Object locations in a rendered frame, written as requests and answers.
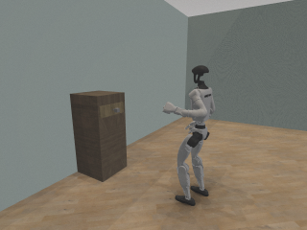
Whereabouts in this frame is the handle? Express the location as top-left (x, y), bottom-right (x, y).
top-left (112, 107), bottom-right (120, 113)

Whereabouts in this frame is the robot left upper arm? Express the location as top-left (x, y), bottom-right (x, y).
top-left (188, 89), bottom-right (207, 119)

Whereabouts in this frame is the robot left thigh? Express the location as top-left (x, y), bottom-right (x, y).
top-left (177, 133), bottom-right (200, 173)

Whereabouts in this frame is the robot right hand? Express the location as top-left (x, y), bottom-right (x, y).
top-left (185, 121), bottom-right (196, 133)

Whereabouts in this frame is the cabinet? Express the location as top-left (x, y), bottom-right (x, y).
top-left (70, 90), bottom-right (128, 182)

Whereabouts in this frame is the drawer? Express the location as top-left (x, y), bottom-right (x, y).
top-left (99, 102), bottom-right (124, 119)

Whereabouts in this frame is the robot left forearm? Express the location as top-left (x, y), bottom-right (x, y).
top-left (174, 106), bottom-right (205, 119)

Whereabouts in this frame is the right robot shin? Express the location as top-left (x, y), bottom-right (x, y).
top-left (191, 159), bottom-right (205, 191)

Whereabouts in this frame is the robot right upper arm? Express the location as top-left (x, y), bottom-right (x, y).
top-left (209, 87), bottom-right (216, 114)

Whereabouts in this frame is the robot left hand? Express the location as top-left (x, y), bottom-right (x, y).
top-left (162, 102), bottom-right (175, 114)

